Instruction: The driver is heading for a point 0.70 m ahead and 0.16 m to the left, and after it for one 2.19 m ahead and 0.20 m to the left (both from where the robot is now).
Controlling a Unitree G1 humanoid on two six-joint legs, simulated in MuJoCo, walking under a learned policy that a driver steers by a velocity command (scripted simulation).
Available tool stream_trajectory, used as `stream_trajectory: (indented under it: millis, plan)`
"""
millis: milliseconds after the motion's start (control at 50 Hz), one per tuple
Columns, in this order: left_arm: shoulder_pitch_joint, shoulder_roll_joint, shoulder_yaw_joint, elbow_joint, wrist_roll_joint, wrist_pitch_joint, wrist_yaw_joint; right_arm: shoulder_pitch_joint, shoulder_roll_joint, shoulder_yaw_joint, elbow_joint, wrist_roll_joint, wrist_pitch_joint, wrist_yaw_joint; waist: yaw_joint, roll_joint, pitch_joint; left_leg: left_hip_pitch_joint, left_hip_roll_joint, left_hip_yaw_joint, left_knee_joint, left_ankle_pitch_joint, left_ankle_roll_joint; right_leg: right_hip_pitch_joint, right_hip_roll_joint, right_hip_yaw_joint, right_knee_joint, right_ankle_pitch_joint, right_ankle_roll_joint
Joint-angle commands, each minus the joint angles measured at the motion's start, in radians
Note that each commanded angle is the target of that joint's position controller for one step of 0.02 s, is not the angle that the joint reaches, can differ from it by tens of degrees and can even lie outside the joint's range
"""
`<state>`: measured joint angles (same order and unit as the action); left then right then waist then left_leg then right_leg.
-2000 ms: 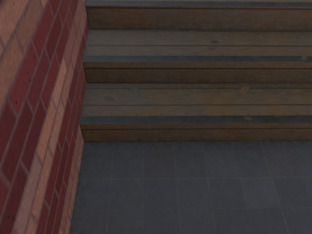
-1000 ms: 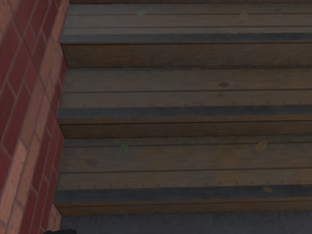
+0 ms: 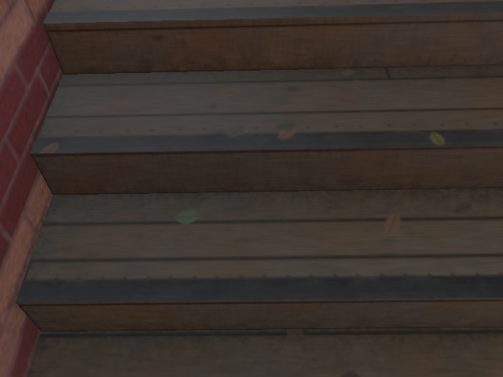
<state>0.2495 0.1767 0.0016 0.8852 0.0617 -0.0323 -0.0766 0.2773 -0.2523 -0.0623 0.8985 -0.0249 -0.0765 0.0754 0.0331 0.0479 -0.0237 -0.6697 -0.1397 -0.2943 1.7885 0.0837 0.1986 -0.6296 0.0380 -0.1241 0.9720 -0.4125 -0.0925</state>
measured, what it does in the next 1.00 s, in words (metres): climbs, turning left: left foot 0.15 m higher, then right foot 0.15 m higher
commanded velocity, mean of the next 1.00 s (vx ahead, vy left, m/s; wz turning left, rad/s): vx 0.46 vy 0.00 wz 0.34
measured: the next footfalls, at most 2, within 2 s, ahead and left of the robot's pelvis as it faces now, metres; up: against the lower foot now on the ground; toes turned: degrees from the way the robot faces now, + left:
left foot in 0.42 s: +0.38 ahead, +0.06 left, +0.15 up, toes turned +4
right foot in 0.82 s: +0.66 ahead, -0.12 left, +0.29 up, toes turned +11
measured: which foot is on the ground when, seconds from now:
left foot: up 0.00-0.40, down 0.42-0.84, up 0.86-1.00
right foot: down 0.00-0.44, up 0.46-0.80, down 0.82-1.00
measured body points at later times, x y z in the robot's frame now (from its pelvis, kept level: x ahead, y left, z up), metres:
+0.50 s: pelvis +0.29 -0.01 +0.14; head +0.28 -0.03 +0.59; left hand +0.25 +0.23 +0.00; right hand +0.47 -0.23 +0.03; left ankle +0.34 +0.06 -0.53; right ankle +0.11 -0.11 -0.48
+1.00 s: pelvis +0.53 -0.05 +0.31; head +0.53 -0.05 +0.76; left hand +0.58 +0.23 +0.19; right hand +0.74 -0.25 +0.18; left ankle +0.45 +0.07 -0.22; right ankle +0.62 -0.13 -0.38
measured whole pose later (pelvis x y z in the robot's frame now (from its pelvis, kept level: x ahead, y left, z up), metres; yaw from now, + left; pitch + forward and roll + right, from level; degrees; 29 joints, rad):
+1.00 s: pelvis +0.53 -0.05 +0.31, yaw +21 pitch +6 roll -3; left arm 0.13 0.19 0.00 0.92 0.04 -0.09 0.03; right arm 0.20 -0.28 -0.06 0.92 -0.04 -0.07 0.08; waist 0.02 0.07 -0.15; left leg -0.88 -0.03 -0.14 1.78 -0.16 0.15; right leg -0.59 -0.04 -0.19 0.86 -0.37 -0.04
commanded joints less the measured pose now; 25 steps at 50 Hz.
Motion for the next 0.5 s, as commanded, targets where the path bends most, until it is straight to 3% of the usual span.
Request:
stream_trajectory:
  millis: [20,40,60,80,100,120,140,160,180,200,220,240,260,280,300,320,340,360,380,400,420,440,460,480,500]
  plan:
    - [-0.035,-0.11,-0.044,0.083,0.044,-0.023,-0.026,0.087,0.07,0.056,-0.083,-0.011,0.03,-0.015,-0.13,-0.013,-0.018,-0.516,0.058,-0.074,0.318,0.097,0.108,0.243,-0.247,0.511,-0.588,0.081,-0.089]
    - [-0.056,-0.094,-0.038,0.091,0.033,-0.037,-0.023,0.096,0.058,0.056,-0.089,0.001,0.039,-0.012,-0.149,-0.02,0.004,-0.534,0.086,-0.012,0.28,0.061,0.094,0.217,-0.231,0.399,-0.629,0.14,-0.066]
    - [-0.059,-0.075,-0.036,0.1,0.036,-0.055,-0.011,0.047,0.05,0.06,-0.113,0.006,0.036,-0.01,-0.161,-0.034,0.003,-0.502,0.106,0.051,0.181,0.026,0.083,0.158,-0.177,0.279,-0.645,0.16,-0.03]
    - [-0.007,-0.049,-0.035,0.112,0.049,-0.074,0.007,-0.009,0.046,0.066,-0.126,0.016,0.027,0.0,-0.146,-0.103,-0.011,-0.479,0.111,0.146,0.233,-0.023,0.065,0.124,-0.135,0.197,-0.662,0.186,-0.015]
    - [0.103,-0.02,-0.037,0.148,0.074,-0.077,0.019,-0.087,0.054,0.078,-0.145,0.02,0.024,0.018,-0.105,-0.133,-0.015,-0.541,0.095,0.206,0.392,-0.081,0.058,0.143,-0.138,0.205,-0.676,0.185,-0.03]
    - [0.208,-0.021,-0.045,0.189,0.09,-0.073,0.024,-0.134,0.079,0.098,-0.159,0.014,0.019,0.015,-0.083,-0.133,0.005,-0.68,0.091,0.187,0.459,-0.128,0.068,0.238,-0.157,0.246,-0.674,0.153,-0.021]
    - [0.277,-0.015,-0.048,0.211,0.102,-0.067,0.017,-0.211,0.097,0.11,-0.192,0.023,0.017,0.001,-0.054,-0.114,0.023,-0.765,0.103,0.185,0.394,-0.156,0.078,0.306,-0.169,0.242,-0.688,0.138,-0.004]
    - [0.324,-0.003,-0.051,0.222,0.102,-0.068,0.013,-0.261,0.085,0.116,-0.203,0.025,0.015,-0.009,-0.03,-0.107,0.025,-0.814,0.113,0.194,0.316,-0.137,0.072,0.374,-0.173,0.253,-0.694,0.14,-0.006]
    - [0.361,0.027,-0.052,0.239,0.104,-0.067,-0.007,-0.345,0.044,0.113,-0.241,0.027,0.026,-0.018,-0.009,-0.082,0.0,-0.804,0.121,0.215,0.158,-0.053,0.048,0.399,-0.184,0.25,-0.705,0.14,-0.001]
    - [0.402,0.041,-0.052,0.246,0.1,-0.07,-0.014,-0.394,0.029,0.111,-0.258,0.028,0.037,-0.024,0.012,-0.123,0.003,-0.815,0.139,0.254,0.094,-0.037,0.02,0.431,-0.195,0.257,-0.732,0.153,-0.013]
    - [0.398,0.059,-0.05,0.236,0.079,-0.071,-0.028,-0.463,0.01,0.103,-0.279,0.026,0.061,-0.027,0.026,-0.151,0.029,-0.837,0.155,0.333,0.06,-0.096,-0.014,0.442,-0.241,0.265,-0.81,0.176,-0.039]
    - [0.433,0.048,-0.056,0.248,0.066,-0.075,-0.032,-0.491,0.028,0.105,-0.287,0.02,0.077,-0.03,0.032,-0.169,0.037,-0.851,0.161,0.36,0.03,-0.103,-0.022,0.482,-0.259,0.268,-0.822,0.24,-0.049]
    - [0.426,0.041,-0.063,0.236,0.051,-0.084,-0.032,-0.468,0.045,0.105,-0.278,0.001,0.086,-0.023,0.013,-0.2,0.019,-0.794,0.17,0.415,0.029,-0.113,-0.021,0.485,-0.269,0.234,-0.824,0.402,-0.055]
    - [0.43,0.051,-0.07,0.244,0.051,-0.082,-0.035,-0.443,0.079,0.114,-0.274,-0.01,0.103,-0.007,-0.025,-0.244,0.018,-0.73,0.168,0.451,0.069,-0.13,-0.01,0.486,-0.27,0.176,-0.818,0.648,-0.072]
    - [0.307,0.076,-0.065,0.216,0.05,-0.091,-0.042,-0.435,0.05,0.108,-0.302,-0.003,0.114,0.002,-0.103,-0.172,0.01,-0.479,0.149,0.503,-0.112,-0.128,0.012,0.335,-0.253,0.076,-0.797,1.139,-0.066]
    - [0.268,0.127,-0.062,0.18,0.021,-0.1,-0.042,-0.48,0.023,0.105,-0.328,0.003,0.127,0.015,-0.116,-0.177,-0.085,-0.18,0.118,0.54,-0.26,-0.148,-0.011,0.226,-0.255,0.046,-0.816,1.489,-0.088]
    - [0.304,0.203,-0.049,0.199,-0.002,-0.11,-0.037,-0.482,0.012,0.1,-0.345,0.003,0.141,0.026,-0.131,-0.239,-0.106,-0.109,0.081,0.537,-0.369,-0.248,-0.051,0.34,-0.298,0.047,-0.784,1.705,-0.096]
    - [0.305,0.262,-0.032,0.219,-0.02,-0.107,-0.034,-0.385,0.016,0.098,-0.329,-0.005,0.15,0.029,-0.176,-0.275,-0.085,-0.175,0.064,0.504,-0.467,-0.338,-0.067,0.553,-0.353,0.044,-0.705,1.891,-0.086]
    - [0.302,0.289,-0.008,0.217,-0.038,-0.097,-0.03,-0.342,-0.006,0.09,-0.316,-0.011,0.14,0.024,-0.17,-0.276,-0.084,-0.227,0.022,0.519,-0.651,-0.47,-0.081,0.755,-0.376,0.058,-0.628,1.969,-0.077]
    - [0.307,0.309,0.013,0.224,-0.04,-0.081,-0.028,-0.317,-0.001,0.091,-0.301,-0.008,0.128,0.016,-0.159,-0.273,-0.084,-0.236,-0.008,0.551,-0.829,-0.505,-0.078,0.88,-0.385,0.07,-0.529,2.139,-0.071]
    - [0.279,0.325,0.034,0.21,0.007,-0.062,-0.047,-0.142,-0.026,0.073,-0.225,0.013,0.123,0.004,-0.184,-0.238,-0.138,-0.039,-0.041,0.513,-0.956,-0.396,-0.067,0.842,-0.368,0.067,-0.359,2.243,-0.068]
    - [0.318,0.224,0.018,0.163,0.107,-0.055,-0.07,0.227,-0.069,0.053,-0.067,0.026,0.131,-0.026,-0.206,-0.126,-0.362,0.572,-0.014,0.185,-0.906,-0.093,0.055,0.394,-0.33,0.148,-0.042,2.17,-0.038]
    - [0.323,0.111,-0.004,0.147,0.112,-0.045,-0.094,0.476,-0.11,0.044,0.068,0.015,0.113,-0.034,-0.228,0.205,-0.475,0.963,0.255,-0.351,-1.183,0.133,0.297,-0.054,-0.035,0.19,0.498,0.576,0.066]
    - [0.207,0.137,0.02,0.117,0.001,-0.037,-0.093,0.448,-0.121,0.013,0.032,-0.052,0.089,-0.037,-0.271,0.11,-0.249,0.746,0.32,-0.521,-1.352,-0.173,0.234,-0.319,0.077,0.373,0.928,0.39,-0.011]
    - [0.082,0.076,0.008,0.062,-0.018,-0.044,-0.063,0.302,-0.098,0.009,0.08,-0.063,0.055,-0.031,-0.189,0.016,-0.043,0.603,0.299,-0.415,-1.319,-0.293,0.176,-0.565,0.073,0.373,1.159,0.379,-0.063]
Over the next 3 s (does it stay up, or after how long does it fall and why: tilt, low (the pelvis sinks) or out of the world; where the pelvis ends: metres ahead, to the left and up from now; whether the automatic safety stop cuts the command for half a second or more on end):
stays up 1.10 0.01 0.54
